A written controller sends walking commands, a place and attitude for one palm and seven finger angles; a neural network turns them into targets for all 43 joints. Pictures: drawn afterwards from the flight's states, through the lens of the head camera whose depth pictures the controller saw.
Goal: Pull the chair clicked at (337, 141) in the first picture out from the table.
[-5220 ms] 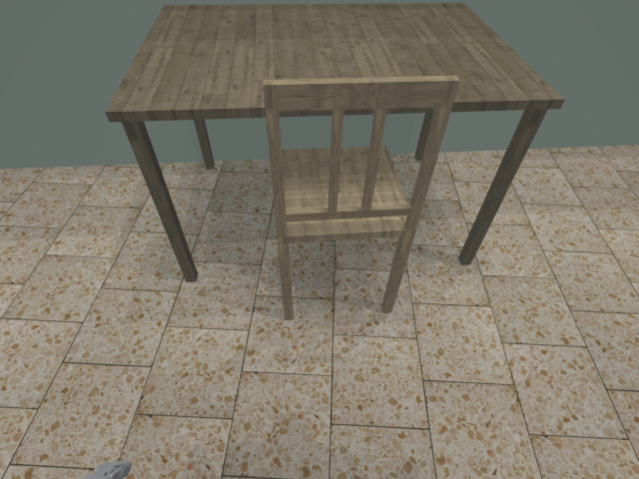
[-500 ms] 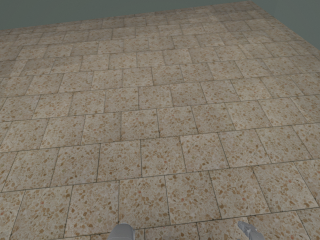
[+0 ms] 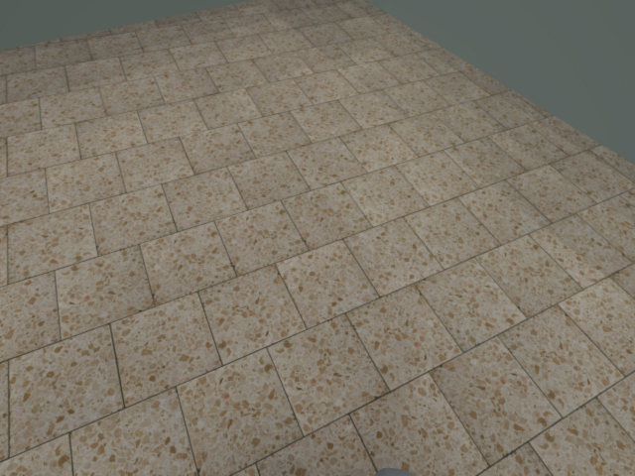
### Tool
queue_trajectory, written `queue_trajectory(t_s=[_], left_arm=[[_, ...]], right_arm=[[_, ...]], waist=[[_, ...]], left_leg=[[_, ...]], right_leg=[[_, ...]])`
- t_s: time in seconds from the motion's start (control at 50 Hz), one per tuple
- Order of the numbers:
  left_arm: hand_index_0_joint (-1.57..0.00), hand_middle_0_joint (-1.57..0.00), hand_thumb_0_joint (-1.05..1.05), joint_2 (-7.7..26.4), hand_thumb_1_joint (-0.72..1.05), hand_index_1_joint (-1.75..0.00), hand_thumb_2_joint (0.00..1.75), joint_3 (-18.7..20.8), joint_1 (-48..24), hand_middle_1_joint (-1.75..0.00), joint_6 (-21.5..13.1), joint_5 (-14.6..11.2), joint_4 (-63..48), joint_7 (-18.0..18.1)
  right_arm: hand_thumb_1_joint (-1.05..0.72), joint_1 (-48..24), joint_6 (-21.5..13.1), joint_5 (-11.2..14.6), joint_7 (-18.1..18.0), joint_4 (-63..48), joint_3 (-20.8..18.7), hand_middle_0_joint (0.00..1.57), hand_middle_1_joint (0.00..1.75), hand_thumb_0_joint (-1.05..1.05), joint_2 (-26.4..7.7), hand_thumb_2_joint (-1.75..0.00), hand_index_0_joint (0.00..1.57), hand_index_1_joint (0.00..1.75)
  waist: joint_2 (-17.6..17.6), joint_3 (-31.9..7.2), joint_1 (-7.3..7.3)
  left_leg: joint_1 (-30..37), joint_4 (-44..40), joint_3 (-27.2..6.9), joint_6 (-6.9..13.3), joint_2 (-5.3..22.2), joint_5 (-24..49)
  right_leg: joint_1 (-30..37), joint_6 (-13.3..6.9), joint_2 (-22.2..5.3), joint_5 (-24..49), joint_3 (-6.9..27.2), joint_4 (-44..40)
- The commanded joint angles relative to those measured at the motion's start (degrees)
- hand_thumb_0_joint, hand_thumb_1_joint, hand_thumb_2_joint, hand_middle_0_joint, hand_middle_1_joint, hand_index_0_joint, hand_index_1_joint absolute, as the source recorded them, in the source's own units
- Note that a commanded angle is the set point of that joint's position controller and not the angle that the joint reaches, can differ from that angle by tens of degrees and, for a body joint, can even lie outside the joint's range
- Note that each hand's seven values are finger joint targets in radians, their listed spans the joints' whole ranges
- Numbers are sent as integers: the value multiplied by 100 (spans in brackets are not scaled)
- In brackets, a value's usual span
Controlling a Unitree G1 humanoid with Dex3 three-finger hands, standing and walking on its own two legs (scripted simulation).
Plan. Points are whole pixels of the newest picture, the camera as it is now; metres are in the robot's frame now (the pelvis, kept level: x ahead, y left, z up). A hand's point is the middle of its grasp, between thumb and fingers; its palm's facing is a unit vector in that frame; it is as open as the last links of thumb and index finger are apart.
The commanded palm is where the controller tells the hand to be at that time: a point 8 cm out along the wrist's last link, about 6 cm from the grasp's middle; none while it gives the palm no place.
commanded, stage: walk to a spot facing it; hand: left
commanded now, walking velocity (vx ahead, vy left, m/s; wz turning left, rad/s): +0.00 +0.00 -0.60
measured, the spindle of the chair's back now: out of the picture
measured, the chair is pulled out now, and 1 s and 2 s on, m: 0.00 0.00 0.00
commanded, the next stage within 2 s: turn to face it in 1.06 s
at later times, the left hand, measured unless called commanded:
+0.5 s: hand out of the picture +0.12 +0.14 -0.15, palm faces -0.21 -0.95 -0.21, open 7.4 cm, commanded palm none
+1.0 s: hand (262, 361) +0.31 +0.11 -0.17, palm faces -0.54 -0.82 -0.17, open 7.4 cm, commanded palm none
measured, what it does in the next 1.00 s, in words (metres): walks ahead, turning right: right foot, then left foot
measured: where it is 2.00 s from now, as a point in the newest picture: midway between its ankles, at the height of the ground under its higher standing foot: outside the picture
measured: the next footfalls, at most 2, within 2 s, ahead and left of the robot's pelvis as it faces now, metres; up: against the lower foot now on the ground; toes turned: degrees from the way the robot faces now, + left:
right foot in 0.12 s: +0.01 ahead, -0.14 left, +0.00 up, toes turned -11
left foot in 0.62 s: +0.15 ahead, +0.07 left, +0.00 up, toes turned -17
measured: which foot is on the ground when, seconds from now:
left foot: down 0.00-0.12, up 0.14-0.60, down 0.62-1.00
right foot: up 0.00-0.10, down 0.12-0.62, up 0.64-1.00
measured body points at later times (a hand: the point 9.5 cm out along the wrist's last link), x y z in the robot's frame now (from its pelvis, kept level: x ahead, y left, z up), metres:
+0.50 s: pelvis +0.02 -0.03 +0.00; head +0.03 -0.05 +0.45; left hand +0.13 +0.19 -0.14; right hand +0.03 -0.30 -0.14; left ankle +0.07 +0.10 -0.70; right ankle -0.03 -0.14 -0.74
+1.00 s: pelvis +0.13 -0.01 +0.00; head +0.18 -0.01 +0.45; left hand +0.34 +0.15 -0.16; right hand -0.03 -0.19 -0.14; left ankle +0.11 +0.08 -0.74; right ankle +0.09 -0.16 -0.67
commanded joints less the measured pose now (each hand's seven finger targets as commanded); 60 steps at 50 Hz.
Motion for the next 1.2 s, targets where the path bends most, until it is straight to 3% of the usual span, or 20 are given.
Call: queue_trajectory(t_s=[0.0,0.06,0.1,0.14,0.22,0.42,0.54,0.56,0.58,0.6,0.62,0.68,0.76,1.0,1.08,1.1,1.12,1.14,1.16,1.18], left_arm=[[-20,-20,0,90,90,-30,90,-11,-418,-30,-275,3,-591,29],[-20,-20,0,405,90,-30,90,35,136,-30,-417,17,-421,80],[-20,-20,0,1553,90,-30,90,253,799,-30,-494,29,-206,250],[-20,-20,0,1198,90,-30,90,214,579,-30,-465,-30,-216,337],[-20,-20,0,790,90,-30,90,70,-145,-30,-492,-50,-392,289],[-20,-20,0,911,90,-30,90,112,546,-30,-651,7,-165,216],[-20,-20,0,905,90,-30,90,145,270,-30,-618,4,-197,205],[-20,-20,0,752,90,-30,90,122,184,-30,-609,-12,-215,201],[-20,-20,0,426,90,-30,90,50,182,-30,-589,-57,-306,161],[-20,-20,0,130,90,-30,90,-6,177,-30,-592,-98,-427,91],[-20,-20,0,370,90,-30,90,60,-37,-30,-592,-1,-489,78],[-20,-20,0,401,90,-30,90,128,253,-30,-520,99,-99,-62],[-20,-20,0,73,90,-30,90,53,461,-30,-395,44,54,-28],[-20,-20,0,-132,90,-30,90,-84,-885,-30,-301,36,-400,10],[-20,-20,0,95,90,-30,90,-51,-392,-30,-444,59,-369,70],[-20,-20,0,275,90,-30,90,2,134,-30,-538,70,-238,87],[-20,-20,0,796,90,-30,90,100,782,-30,-639,96,-57,142],[-20,-20,0,1351,90,-30,90,208,1234,-30,-664,-3,75,239],[-20,-20,0,1234,90,-30,90,166,1100,-30,-606,-108,65,343],[-20,-20,0,952,90,-30,90,93,658,-30,-571,-71,14,394]], right_arm=[[-90,350,-87,-4,-9,-168,-378,20,30,0,-1256,-90,20,30],[-90,372,-68,62,46,-161,-400,20,30,0,-1209,-90,20,30],[-90,-49,6,64,74,-601,-166,20,30,0,-546,-90,20,30],[-90,-170,94,89,-26,-518,-183,20,30,0,-649,-90,20,30],[-90,42,142,6,50,-248,-236,20,30,0,-764,-90,20,30],[-90,-793,-82,7,170,-593,-232,20,30,0,-733,-90,20,30],[-90,-292,-247,79,99,-548,-191,20,30,0,-638,-90,20,30],[-90,116,-287,94,52,-405,-216,20,30,0,-717,-90,20,30],[-90,639,-334,63,-28,-246,-274,20,30,0,-1114,-90,20,30],[-90,1159,-336,-5,-34,-200,-399,20,30,0,-1736,-90,20,30],[-90,1042,-276,12,-30,-249,-366,20,30,0,-1706,-90,20,30],[-90,150,-359,26,-51,-400,-129,20,30,0,-945,-90,20,30],[-90,535,-427,87,-130,-129,-30,20,30,0,-653,-90,20,30],[-90,1155,-256,6,-112,379,-145,20,30,0,-743,-90,20,30],[-90,1102,-205,58,-61,350,-257,20,30,0,-953,-90,20,30],[-90,1018,-199,95,-32,279,-266,20,30,0,-986,-90,20,30],[-90,1045,-182,177,37,132,-222,20,30,0,-830,-90,20,30],[-90,915,-166,193,25,-88,-138,20,30,0,-449,-90,20,30],[-90,686,-110,218,-90,-133,-127,20,30,0,-558,-90,20,30],[-90,586,-64,204,-82,-13,-94,20,30,0,-376,-90,20,30]], waist=[[1457,-627,-258],[869,-1035,82],[-1794,-1023,467],[-1283,-833,364],[-882,-459,11],[-769,-183,400],[-925,-289,74],[-537,-406,-129],[460,-717,-345],[2135,-853,-557],[1591,-373,-510],[883,103,-50],[857,-41,56],[1018,68,-245],[1004,-540,40],[817,-803,349],[-224,-1416,631],[-1382,-1956,683],[-732,-2041,621],[-416,-1454,461]], left_leg=[[813,-609,-763,647,1376,2239],[262,713,-194,35,1148,2063],[-2303,3019,-349,-559,-64,-2171],[-2413,3684,-1290,-467,84,-1669],[-2055,3595,-1197,-636,-2,-490],[-2068,2068,-1243,-554,-331,-587],[-216,237,-1155,-352,-730,-336],[820,-424,-1164,-325,-704,-20],[1875,-969,-1955,-173,137,-646],[2199,-1709,-3839,280,1724,-1747],[1290,-2071,-4138,623,2193,-2504],[461,-2008,-2534,295,1323,-1169],[692,-1305,-996,49,894,2822],[1385,-633,-198,565,1163,4164],[1509,585,76,380,1244,5421],[1011,1486,178,144,1169,5004],[-482,2986,295,-164,840,2942],[-2042,4797,-54,-568,-297,-2128],[-1934,5022,-1165,-392,-154,-2196],[-1934,4914,-1285,-328,14,-1701]], right_leg=[[41,-154,180,-170,-395,-1038],[1562,-373,144,1472,-330,-2948],[2706,-1348,-2042,5071,2482,-3310],[2227,-1511,-1643,4761,1789,-3226],[1564,-1222,-896,2957,1272,-3524],[1679,-1558,-920,428,2469,-4031],[768,-1310,-556,762,2529,-3406],[113,-1087,-240,679,2335,-2934],[-714,-824,351,262,1766,-1909],[-1720,-475,942,-953,767,-145],[-1770,-440,419,-799,649,693],[-1499,-334,34,422,442,1466],[-1302,-159,68,956,195,1701],[-1106,-224,56,785,-467,-506],[176,-489,435,747,-702,-1612],[1167,-577,405,1379,-611,-2308],[3007,-949,-491,3352,441,-2571],[3860,-1814,-2158,6592,2744,-2498],[3465,-2111,-2307,6724,2228,-2612],[2779,-1988,-1960,5603,1638,-2801]])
